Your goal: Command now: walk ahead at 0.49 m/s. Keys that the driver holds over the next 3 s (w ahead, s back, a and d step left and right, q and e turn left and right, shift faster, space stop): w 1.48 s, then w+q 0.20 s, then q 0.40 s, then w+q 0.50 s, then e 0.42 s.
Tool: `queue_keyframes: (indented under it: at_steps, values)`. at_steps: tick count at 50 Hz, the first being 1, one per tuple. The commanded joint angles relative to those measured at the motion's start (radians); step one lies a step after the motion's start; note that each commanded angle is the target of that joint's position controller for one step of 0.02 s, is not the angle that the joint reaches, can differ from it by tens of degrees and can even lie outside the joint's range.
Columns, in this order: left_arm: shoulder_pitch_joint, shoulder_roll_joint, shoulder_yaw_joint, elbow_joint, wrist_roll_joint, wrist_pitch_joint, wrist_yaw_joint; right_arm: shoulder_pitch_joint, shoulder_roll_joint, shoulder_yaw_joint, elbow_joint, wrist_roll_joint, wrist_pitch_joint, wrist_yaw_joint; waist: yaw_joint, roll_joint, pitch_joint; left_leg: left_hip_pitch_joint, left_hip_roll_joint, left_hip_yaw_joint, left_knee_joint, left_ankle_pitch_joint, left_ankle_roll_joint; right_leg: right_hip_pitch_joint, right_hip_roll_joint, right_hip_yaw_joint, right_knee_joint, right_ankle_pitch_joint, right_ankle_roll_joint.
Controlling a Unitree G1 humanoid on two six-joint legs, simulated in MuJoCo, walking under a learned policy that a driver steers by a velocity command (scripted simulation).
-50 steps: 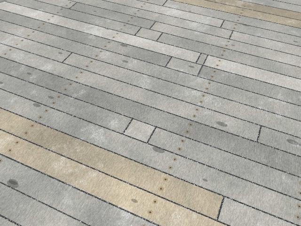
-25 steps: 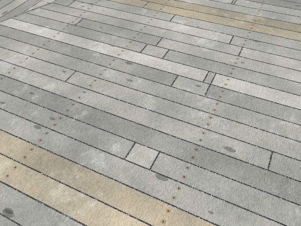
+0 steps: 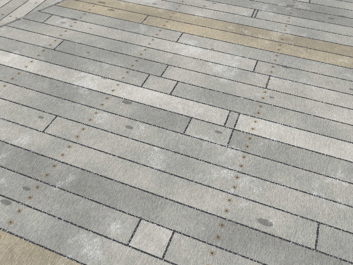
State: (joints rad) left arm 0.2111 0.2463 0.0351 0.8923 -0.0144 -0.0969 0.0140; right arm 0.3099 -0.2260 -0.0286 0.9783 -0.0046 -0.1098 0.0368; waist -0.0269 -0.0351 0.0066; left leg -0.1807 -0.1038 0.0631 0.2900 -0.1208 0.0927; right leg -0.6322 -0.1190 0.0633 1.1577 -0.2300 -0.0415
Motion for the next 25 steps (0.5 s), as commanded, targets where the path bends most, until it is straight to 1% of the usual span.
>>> queue_keyframes:
  at_steps: [1, 3, 5, 8, 10, 11, 12, 13, 14, 15, 16, 17, 18, 19, 20, 21, 22, 23, 24, 25]
  values:
    - [0.039, 0.049, 0.014, -0.044, 0.015, 0.007, 0.010, -0.037, -0.130, -0.021, -0.054, 0.000, -0.019, -0.017, 0.045, 0.065, 0.047, -0.100, 0.289, -0.224, -0.207, 0.074, 0.179, -0.034, -0.050, -0.002, -0.132, 0.147, 0.031]
    - [-0.043, 0.040, 0.012, -0.069, 0.013, 0.001, 0.006, 0.005, -0.142, -0.023, -0.046, 0.007, -0.011, -0.029, 0.016, 0.065, 0.043, -0.053, 0.278, -0.197, -0.200, 0.089, 0.154, -0.046, -0.038, -0.015, -0.290, 0.251, 0.033]
    - [-0.122, 0.033, 0.008, -0.088, 0.008, -0.003, 0.000, 0.046, -0.154, -0.025, -0.036, 0.016, -0.005, -0.033, -0.013, 0.072, 0.044, -0.014, 0.268, -0.170, -0.190, 0.093, 0.130, -0.018, -0.010, -0.037, -0.428, 0.318, 0.035]
    - [-0.213, 0.035, 0.004, -0.116, -0.004, -0.006, -0.015, 0.103, -0.165, -0.028, -0.014, 0.024, 0.004, -0.034, -0.050, 0.085, 0.058, 0.064, 0.290, -0.168, -0.161, 0.066, 0.121, -0.002, 0.017, -0.054, -0.539, 0.313, 0.038]
    - [-0.257, 0.042, 0.003, -0.139, -0.008, -0.011, -0.028, 0.126, -0.166, -0.030, -0.001, 0.025, 0.014, -0.035, -0.058, 0.090, 0.071, 0.135, 0.323, -0.183, -0.126, 0.060, 0.116, -0.013, 0.025, -0.051, -0.591, 0.260, 0.023]
    - [-0.264, 0.050, 0.005, -0.148, -0.009, -0.015, -0.035, 0.128, -0.170, -0.032, 0.002, 0.025, 0.018, -0.036, -0.053, 0.094, 0.071, 0.165, 0.339, -0.192, -0.104, 0.067, 0.110, -0.006, 0.030, -0.050, -0.612, 0.221, 0.010]
    - [-0.253, 0.062, 0.008, -0.152, -0.008, -0.020, -0.041, 0.123, -0.176, -0.035, 0.003, 0.026, 0.024, -0.038, -0.039, 0.100, 0.065, 0.186, 0.352, -0.200, -0.078, 0.090, 0.102, 0.021, 0.038, -0.053, -0.634, 0.181, -0.005]
    - [-0.217, 0.076, 0.014, -0.147, -0.008, -0.024, -0.044, 0.109, -0.185, -0.038, 0.002, 0.026, 0.029, -0.039, -0.013, 0.112, 0.048, 0.195, 0.357, -0.200, -0.038, 0.157, 0.092, 0.083, 0.054, -0.066, -0.655, 0.148, -0.019]
    - [-0.133, 0.101, 0.029, -0.126, -0.006, -0.027, -0.043, 0.085, -0.187, -0.037, -0.005, 0.025, 0.034, -0.040, 0.040, 0.115, 0.002, 0.187, 0.332, -0.175, 0.058, 0.311, 0.073, 0.206, 0.085, -0.093, -0.680, 0.132, -0.040]
    - [0.041, 0.153, 0.057, -0.072, -0.005, -0.030, -0.037, 0.074, -0.160, -0.027, -0.014, 0.015, 0.037, -0.039, 0.113, 0.092, -0.105, 0.127, 0.271, -0.125, 0.262, 0.416, 0.044, 0.437, 0.089, -0.088, -0.681, 0.143, -0.074]
    - [0.247, 0.247, 0.081, -0.036, 0.007, -0.027, -0.028, 0.074, -0.117, -0.006, -0.049, -0.007, 0.033, -0.040, 0.175, -0.047, -0.276, -0.082, 0.194, -0.057, 0.613, 0.173, 0.002, 0.748, -0.122, 0.159, -0.678, 0.161, -0.151]
    - [0.287, 0.292, 0.089, -0.014, 0.014, -0.021, -0.039, 0.194, 0.006, 0.026, -0.045, 0.012, 0.008, -0.030, 0.109, -0.321, -0.369, -0.473, 0.030, -0.079, 0.901, -0.408, -0.045, 1.035, -0.291, 0.609, -0.814, -0.027, -0.293]
    - [0.251, 0.181, 0.060, -0.028, 0.010, -0.024, -0.042, 0.139, -0.122, -0.001, -0.036, 0.035, -0.013, -0.028, 0.130, -0.185, -0.303, -0.582, 0.090, -0.195, 1.024, -0.421, -0.026, 0.983, -0.266, 0.624, -0.860, -0.098, -0.255]
    - [0.156, 0.137, 0.045, -0.049, 0.007, -0.025, -0.040, 0.045, -0.171, -0.016, -0.064, 0.049, -0.024, -0.026, 0.111, -0.118, -0.178, -0.618, 0.140, -0.178, 1.025, -0.318, -0.009, 0.850, -0.236, 0.466, -0.869, -0.016, -0.210]
    - [0.070, 0.117, 0.036, -0.068, 0.009, -0.024, -0.043, 0.003, -0.161, -0.017, -0.071, 0.041, -0.022, -0.033, 0.076, -0.025, -0.122, -0.565, 0.190, -0.151, 0.984, -0.225, -0.016, 0.714, -0.195, 0.349, -0.895, 0.106, -0.191]
    - [0.028, 0.095, 0.030, -0.073, 0.012, -0.023, -0.047, -0.019, -0.147, -0.022, -0.075, 0.025, -0.015, -0.037, 0.052, -0.002, -0.073, -0.530, 0.217, -0.143, 0.925, -0.170, -0.025, 0.615, -0.156, 0.270, -0.929, 0.175, -0.183]
    - [0.019, 0.078, 0.024, -0.067, 0.019, -0.025, -0.050, -0.004, -0.129, -0.024, -0.075, 0.021, -0.001, -0.037, 0.024, -0.025, -0.063, -0.472, 0.240, -0.145, 0.888, -0.135, -0.029, 0.557, -0.129, 0.213, -0.958, 0.211, -0.173]
    - [0.033, 0.069, 0.023, -0.056, 0.021, -0.026, -0.053, 0.006, -0.106, -0.023, -0.072, 0.018, 0.011, -0.038, 0.017, -0.029, -0.055, -0.442, 0.243, -0.134, 0.865, -0.118, -0.034, 0.523, -0.105, 0.176, -0.981, 0.250, -0.175]
    - [0.048, 0.097, 0.030, -0.043, 0.020, -0.028, -0.050, 0.020, -0.086, -0.020, -0.072, 0.020, 0.020, -0.039, 0.004, -0.047, -0.046, -0.437, 0.244, -0.127, 0.840, -0.115, -0.047, 0.496, -0.113, 0.160, -0.999, 0.277, -0.199]
    - [0.059, 0.104, 0.033, -0.034, 0.017, -0.030, -0.046, 0.001, -0.090, -0.022, -0.079, 0.018, 0.025, -0.041, 0.003, -0.031, -0.022, -0.460, 0.250, -0.126, 0.807, -0.093, -0.058, 0.487, -0.108, 0.134, -1.014, 0.303, -0.204]
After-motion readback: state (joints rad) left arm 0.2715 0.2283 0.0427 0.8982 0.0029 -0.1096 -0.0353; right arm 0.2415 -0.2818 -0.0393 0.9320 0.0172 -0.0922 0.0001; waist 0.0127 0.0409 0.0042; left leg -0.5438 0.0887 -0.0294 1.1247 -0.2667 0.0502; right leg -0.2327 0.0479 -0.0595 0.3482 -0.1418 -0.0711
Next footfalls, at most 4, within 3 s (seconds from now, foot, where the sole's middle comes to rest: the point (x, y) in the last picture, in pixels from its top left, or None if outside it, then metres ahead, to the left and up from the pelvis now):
0.30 right None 0.34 -0.17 -0.78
0.88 left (163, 232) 0.65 0.07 -0.78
1.44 right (213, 166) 0.96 -0.16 -0.78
1.96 left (160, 132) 1.18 0.08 -0.78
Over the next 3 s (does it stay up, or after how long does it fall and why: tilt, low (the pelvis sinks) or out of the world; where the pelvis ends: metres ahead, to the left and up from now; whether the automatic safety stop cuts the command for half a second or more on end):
stays up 1.29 0.08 -0.01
